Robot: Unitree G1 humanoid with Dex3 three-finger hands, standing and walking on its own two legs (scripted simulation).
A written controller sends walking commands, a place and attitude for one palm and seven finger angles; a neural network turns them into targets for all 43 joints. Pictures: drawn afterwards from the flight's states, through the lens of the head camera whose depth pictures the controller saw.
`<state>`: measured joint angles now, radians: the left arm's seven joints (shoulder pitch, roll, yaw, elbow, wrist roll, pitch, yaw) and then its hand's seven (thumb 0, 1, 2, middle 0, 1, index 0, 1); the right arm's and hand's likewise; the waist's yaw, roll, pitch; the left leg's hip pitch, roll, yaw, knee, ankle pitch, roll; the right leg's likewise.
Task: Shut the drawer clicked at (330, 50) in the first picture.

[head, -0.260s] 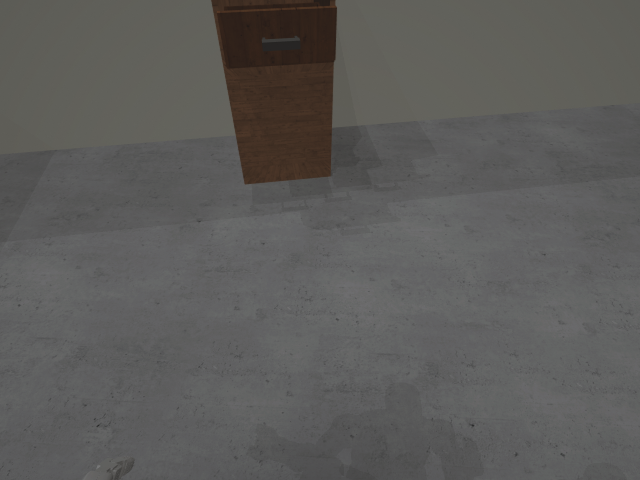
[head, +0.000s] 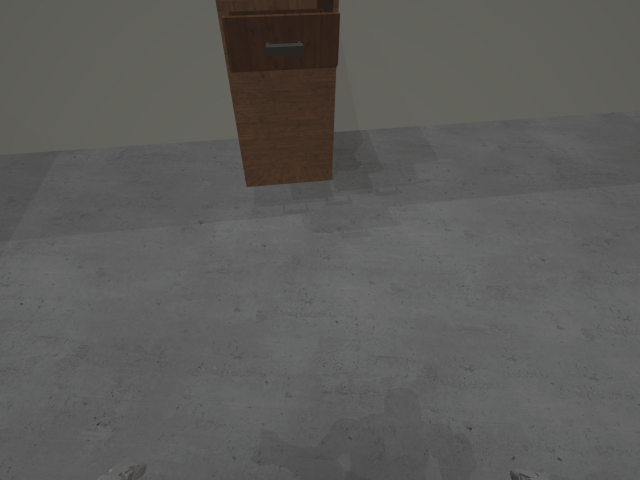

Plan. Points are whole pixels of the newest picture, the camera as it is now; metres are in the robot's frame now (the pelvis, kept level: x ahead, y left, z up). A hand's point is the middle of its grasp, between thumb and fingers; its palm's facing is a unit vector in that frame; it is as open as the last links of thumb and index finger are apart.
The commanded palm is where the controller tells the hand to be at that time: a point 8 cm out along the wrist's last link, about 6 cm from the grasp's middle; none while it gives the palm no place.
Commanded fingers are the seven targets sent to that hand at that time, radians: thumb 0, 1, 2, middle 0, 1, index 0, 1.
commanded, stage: stand and wait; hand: left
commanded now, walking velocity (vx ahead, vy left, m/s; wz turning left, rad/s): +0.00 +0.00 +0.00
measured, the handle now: (284, 46) +1.41 +0.21 -0.03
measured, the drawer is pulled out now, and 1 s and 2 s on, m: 0.16 0.16 0.16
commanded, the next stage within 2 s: look at it before walking up in 0.56 s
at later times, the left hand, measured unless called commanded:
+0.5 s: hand out of the picture +0.05 +0.25 -0.15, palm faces -0.02 -0.94 -0.34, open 7.4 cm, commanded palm none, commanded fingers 0.00 0.90 0.90 -0.20 -0.30 -0.20 -0.30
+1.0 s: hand out of the picture +0.05 +0.25 -0.15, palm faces -0.03 -0.94 -0.33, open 7.4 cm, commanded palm none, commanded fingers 0.00 0.90 0.90 -0.20 -0.30 -0.20 -0.30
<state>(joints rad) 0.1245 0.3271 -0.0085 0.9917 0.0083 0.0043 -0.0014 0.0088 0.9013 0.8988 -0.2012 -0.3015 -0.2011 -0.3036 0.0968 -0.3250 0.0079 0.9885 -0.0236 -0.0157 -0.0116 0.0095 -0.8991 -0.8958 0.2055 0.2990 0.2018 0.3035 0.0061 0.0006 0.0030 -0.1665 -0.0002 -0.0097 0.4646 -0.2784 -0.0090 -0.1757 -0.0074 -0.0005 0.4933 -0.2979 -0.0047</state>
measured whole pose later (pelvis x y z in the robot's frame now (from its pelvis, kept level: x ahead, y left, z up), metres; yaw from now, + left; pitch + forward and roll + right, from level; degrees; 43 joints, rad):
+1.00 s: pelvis -0.03 +0.00 +0.01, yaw -1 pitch -2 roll +0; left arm 0.15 0.34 0.00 1.09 0.01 0.00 -0.01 0.01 0.90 0.90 -0.20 -0.30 -0.20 -0.30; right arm 0.14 -0.34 0.00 1.11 -0.01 -0.01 0.00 0.01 -0.90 -0.90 0.20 0.30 0.20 0.30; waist 0.00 0.00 0.03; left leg -0.15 0.01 0.00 0.38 -0.20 -0.01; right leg -0.16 0.00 0.01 0.39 -0.20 0.00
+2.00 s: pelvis +0.21 +0.01 -0.03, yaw -9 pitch +0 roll -1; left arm 0.56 0.12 0.03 1.20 0.02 -0.05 0.02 0.01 0.90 0.90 -0.20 -0.30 -0.20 -0.30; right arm 0.09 -0.17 -0.03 0.98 -0.01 -0.07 0.02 0.01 -0.90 -0.90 0.20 0.30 0.20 0.30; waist 0.03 -0.02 0.07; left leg -0.51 0.05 0.15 0.67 -0.17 0.04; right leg 0.12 0.00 0.05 0.45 -0.53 0.00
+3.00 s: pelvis +0.66 -0.08 +0.00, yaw -22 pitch +0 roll -2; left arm 0.33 0.17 0.05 1.11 0.02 -0.07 0.01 0.00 0.92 0.90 -0.20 -0.30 -0.20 -0.30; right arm 0.19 -0.20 -0.06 1.02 -0.03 -0.04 0.00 0.02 -0.95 -0.90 0.20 0.30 0.19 0.30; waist 0.01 0.02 0.03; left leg -0.53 0.16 0.09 0.76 -0.20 -0.02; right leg -0.07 0.03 -0.13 0.42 -0.34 -0.04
